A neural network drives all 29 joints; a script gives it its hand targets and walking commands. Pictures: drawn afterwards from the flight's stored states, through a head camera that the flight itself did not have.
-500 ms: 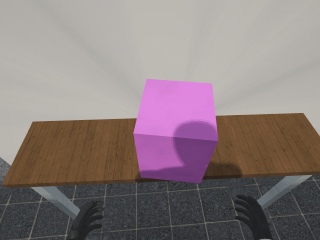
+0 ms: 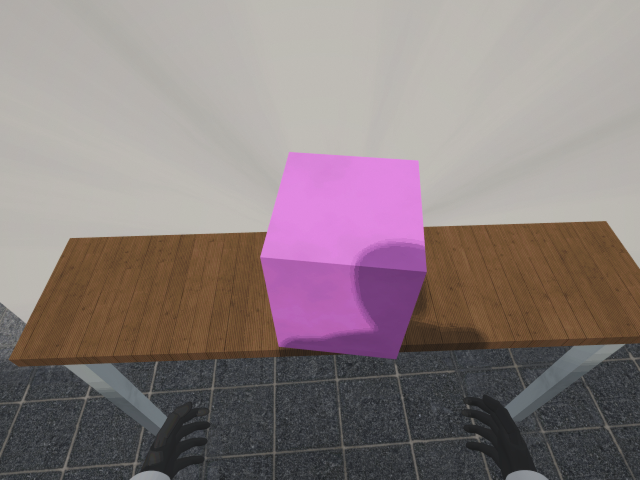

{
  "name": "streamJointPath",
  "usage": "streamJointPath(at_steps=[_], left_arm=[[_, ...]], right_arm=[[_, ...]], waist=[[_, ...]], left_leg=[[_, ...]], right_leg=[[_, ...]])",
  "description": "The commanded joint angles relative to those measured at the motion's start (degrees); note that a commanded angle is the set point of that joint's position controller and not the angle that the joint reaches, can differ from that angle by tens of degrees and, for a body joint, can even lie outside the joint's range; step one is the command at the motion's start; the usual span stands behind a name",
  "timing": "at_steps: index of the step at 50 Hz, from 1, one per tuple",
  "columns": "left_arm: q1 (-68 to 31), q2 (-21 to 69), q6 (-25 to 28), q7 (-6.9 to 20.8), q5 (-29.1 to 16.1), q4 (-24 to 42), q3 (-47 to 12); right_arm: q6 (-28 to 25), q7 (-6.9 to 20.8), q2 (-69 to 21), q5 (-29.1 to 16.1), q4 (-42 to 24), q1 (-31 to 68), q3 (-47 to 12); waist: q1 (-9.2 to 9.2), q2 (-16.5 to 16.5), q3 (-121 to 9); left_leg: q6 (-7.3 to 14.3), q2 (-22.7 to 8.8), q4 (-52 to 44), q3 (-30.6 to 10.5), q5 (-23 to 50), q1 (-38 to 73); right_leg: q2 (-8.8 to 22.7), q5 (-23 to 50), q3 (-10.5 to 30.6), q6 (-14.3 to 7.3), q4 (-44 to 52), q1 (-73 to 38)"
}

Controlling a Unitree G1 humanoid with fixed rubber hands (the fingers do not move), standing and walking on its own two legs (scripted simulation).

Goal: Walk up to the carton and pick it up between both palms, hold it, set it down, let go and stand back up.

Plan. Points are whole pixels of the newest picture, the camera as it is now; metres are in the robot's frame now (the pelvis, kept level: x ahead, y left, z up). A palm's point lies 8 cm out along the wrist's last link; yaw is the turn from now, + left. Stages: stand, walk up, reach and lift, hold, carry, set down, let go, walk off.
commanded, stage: let go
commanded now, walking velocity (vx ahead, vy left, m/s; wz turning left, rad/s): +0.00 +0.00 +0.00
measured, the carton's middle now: (344, 259) +0.44 -0.01 -0.02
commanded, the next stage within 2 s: stand in 0.24 s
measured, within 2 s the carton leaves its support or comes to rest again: neither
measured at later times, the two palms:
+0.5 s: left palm out of the picture +0.11 +0.28 -0.10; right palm out of the picture +0.12 -0.28 -0.11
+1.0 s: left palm out of the picture +0.03 +0.30 -0.11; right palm out of the picture +0.06 -0.29 -0.12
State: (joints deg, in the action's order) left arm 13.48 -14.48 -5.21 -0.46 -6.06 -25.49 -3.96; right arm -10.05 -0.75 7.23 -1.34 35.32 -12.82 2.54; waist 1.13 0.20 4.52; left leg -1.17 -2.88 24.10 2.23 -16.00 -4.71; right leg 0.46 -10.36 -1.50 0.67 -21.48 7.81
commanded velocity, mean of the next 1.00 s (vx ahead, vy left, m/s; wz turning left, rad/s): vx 0.00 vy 0.00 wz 0.00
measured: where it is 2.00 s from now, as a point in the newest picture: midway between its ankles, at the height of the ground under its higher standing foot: outside the picture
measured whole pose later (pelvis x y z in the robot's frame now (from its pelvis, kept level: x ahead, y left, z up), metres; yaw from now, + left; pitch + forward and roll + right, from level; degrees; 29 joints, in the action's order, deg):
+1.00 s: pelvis -0.01 +0.01 +0.00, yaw +2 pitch -2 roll +0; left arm 12.1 -19.9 0.8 0.9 1.0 -60.1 -1.1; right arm -0.7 1.0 21.4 0.9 61.9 -10.0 -2.8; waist 0.8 0.8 0.0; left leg -0.1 -0.7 23.2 1.1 -14.3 -6.5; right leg 2.7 -10.3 -2.5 1.5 -22.5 9.8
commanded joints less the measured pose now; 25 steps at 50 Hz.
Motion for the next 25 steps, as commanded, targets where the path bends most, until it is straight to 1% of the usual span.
streamJointPath(at_steps=[1,2,4,5,6,8,9,10,11,12,13,14,15,16,18,20,21,23,24,25], left_arm=[[-6.22,-7.19,2.45,-0.25,0.24,10.19,3.86],[-6.10,-7.32,2.34,-0.13,-0.08,10.19,3.88],[-6.08,-6.82,1.65,-0.11,0.91,9.02,4.28],[-5.89,-6.63,1.58,-0.13,0.83,9.64,4.02],[-5.18,-6.82,1.64,0.18,0.38,10.23,4.08],[-4.85,-5.76,0.92,0.04,1.30,8.71,4.11],[-4.84,-5.67,0.69,0.11,1.46,8.75,3.96],[-4.81,-5.03,0.25,0.09,1.90,8.57,3.91],[-4.79,-5.38,0.48,0.15,1.72,9.82,4.27],[-5.03,-5.45,0.29,0.15,1.64,9.28,3.93],[-5.01,-5.40,0.06,0.26,1.78,8.80,4.25],[0.59,-12.70,3.27,-1.16,9.05,-1.34,8.90],[0.48,-13.65,4.17,-0.92,8.99,-1.66,8.77],[0.12,-12.72,5.22,-0.43,9.07,-2.36,8.42],[-1.38,-13.20,6.55,0.15,8.84,-4.48,8.02],[-1.67,-14.06,7.41,0.50,8.47,-7.53,7.92],[-2.26,-13.39,7.55,0.70,8.30,-9.08,7.53],[-2.10,-13.61,7.82,0.66,8.24,-11.71,7.26],[-2.42,-14.45,8.05,0.55,8.30,-12.66,7.40],[-2.61,-14.73,8.12,0.61,8.04,-13.80,7.27]], right_arm=[[-3.63,-0.60,4.66,0.12,-9.27,4.76,1.71],[-3.84,-0.70,4.77,-0.04,-10.10,4.60,1.38],[-3.60,-0.52,5.15,0.21,-7.34,5.05,1.71],[-3.78,-0.50,5.26,0.27,-7.70,4.63,1.93],[-4.02,-0.63,5.26,-0.05,-8.75,4.22,1.64],[-4.03,-0.23,5.93,0.38,-5.68,4.46,1.94],[-3.96,-0.17,6.00,0.36,-5.99,4.49,2.10],[-3.94,0.13,6.49,0.49,-5.04,5.19,2.15],[-4.31,-0.01,6.59,0.51,-6.62,4.78,2.18],[-4.13,0.05,6.56,0.46,-6.22,5.08,2.28],[-4.18,0.05,6.48,0.69,-6.24,5.20,2.27],[1.89,-0.57,20.89,3.40,2.95,-0.17,2.97],[3.83,-0.86,21.08,3.51,2.17,0.29,3.60],[4.57,-0.58,19.91,3.43,2.14,1.04,3.04],[5.30,-0.24,18.99,2.68,2.19,2.96,1.93],[5.68,0.18,19.66,2.47,4.62,2.47,1.16],[5.82,0.16,20.09,2.56,5.75,3.12,1.04],[6.05,0.25,21.50,2.63,7.69,2.91,0.87],[6.17,0.53,21.22,2.60,8.39,3.68,0.68],[6.35,0.74,22.01,2.48,9.26,4.35,0.70]], waist=[[-0.37,0.89,-8.44],[-0.38,0.40,-9.20],[-0.24,1.73,-8.33],[-0.35,1.83,-8.73],[-0.64,0.55,-8.95],[-0.22,1.65,-8.14],[-0.72,1.85,-7.46],[-0.33,2.15,-6.71],[-0.28,1.37,-7.49],[-0.53,1.59,-7.22],[-0.32,0.99,-6.57],[0.90,2.02,-9.48],[0.03,0.81,-10.68],[-0.02,0.17,-10.48],[-0.16,-0.31,-12.19],[-0.12,-0.16,-9.89],[-0.22,-0.17,-8.93],[-0.71,0.81,-8.15],[-0.41,-0.46,-8.34],[-0.43,-0.83,-8.71]], left_leg=[[-0.89,3.28,-3.75,1.61,11.79,-5.78],[-0.79,3.46,-3.31,1.80,12.45,-5.76],[-1.07,3.45,-3.27,1.56,12.44,-5.77],[-1.14,3.32,-3.26,1.51,12.51,-5.58],[-1.10,3.23,-2.85,1.55,13.40,-5.00],[-1.41,3.07,-3.05,1.26,14.00,-4.19],[-1.42,3.11,-3.14,1.27,13.80,-4.71],[-1.44,2.82,-3.41,1.01,14.07,-4.49],[-1.34,2.81,-3.24,1.22,14.25,-4.16],[-1.44,2.81,-3.24,1.33,13.58,-4.38],[-1.39,2.97,-3.17,1.52,13.57,-4.24],[0.91,-2.94,-1.24,-3.32,18.00,-9.32],[1.57,-2.91,-0.52,-2.25,15.83,-6.84],[1.81,-3.35,-0.18,-2.64,16.17,-6.60],[2.01,-3.04,0.14,-2.86,14.72,-6.37],[2.11,-2.75,0.11,-3.00,11.20,-7.72],[2.36,-2.84,0.24,-3.08,10.93,-8.02],[2.50,-2.89,-0.03,-3.60,11.47,-8.98],[2.73,-3.24,-0.18,-4.23,11.88,-7.63],[2.63,-3.19,0.04,-4.46,13.10,-7.33]], right_leg=[[-1.89,7.45,1.38,-0.57,1.56,-7.78],[-1.86,8.13,1.43,-0.28,1.45,-8.07],[-2.16,7.30,1.04,-0.64,1.47,-7.21],[-2.18,7.38,1.06,-0.69,1.45,-7.32],[-2.28,8.22,0.92,-0.60,1.49,-7.16],[-2.44,7.90,0.66,-0.91,1.78,-6.63],[-2.44,7.54,0.61,-1.07,1.83,-6.24],[-2.70,7.20,0.43,-1.36,2.01,-5.80],[-2.84,7.45,0.45,-1.31,2.00,-6.15],[-2.79,6.66,0.29,-1.27,2.00,-6.31],[-2.62,6.82,0.37,-1.12,2.23,-6.12],[6.58,12.67,4.39,-2.62,-5.16,-4.18],[5.87,11.53,3.82,-2.52,-5.27,-2.55],[5.71,10.72,3.37,-2.30,-5.54,-1.77],[5.93,10.47,3.57,-1.88,-5.14,-0.37],[6.32,9.55,3.38,-1.79,-4.69,0.72],[6.52,9.96,3.57,-1.90,-4.69,1.32],[6.76,11.69,3.56,-2.20,-4.73,1.24],[6.73,10.99,3.67,-2.30,-4.47,2.13],[6.49,11.80,3.14,-2.23,-4.15,1.65]])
